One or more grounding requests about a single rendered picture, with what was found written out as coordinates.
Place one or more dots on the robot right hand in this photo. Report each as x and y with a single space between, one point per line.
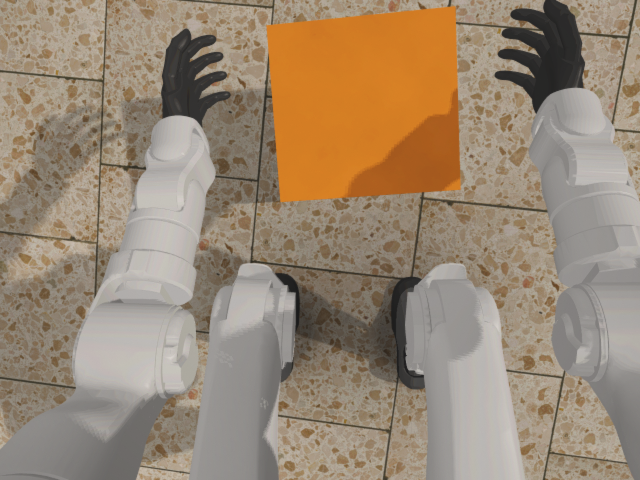
560 65

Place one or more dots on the right robot upper arm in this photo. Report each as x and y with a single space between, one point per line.
596 335

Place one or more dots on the robot right foot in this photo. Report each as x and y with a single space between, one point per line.
398 314

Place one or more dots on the robot left forearm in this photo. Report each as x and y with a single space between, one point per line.
155 262

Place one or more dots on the right robot thigh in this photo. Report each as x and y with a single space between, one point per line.
472 433

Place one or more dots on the carton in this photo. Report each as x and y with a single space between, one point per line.
366 105

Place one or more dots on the left robot upper arm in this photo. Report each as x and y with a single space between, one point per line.
130 359

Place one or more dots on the robot right forearm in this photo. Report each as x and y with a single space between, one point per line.
591 201

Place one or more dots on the robot left hand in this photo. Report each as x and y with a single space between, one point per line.
180 91

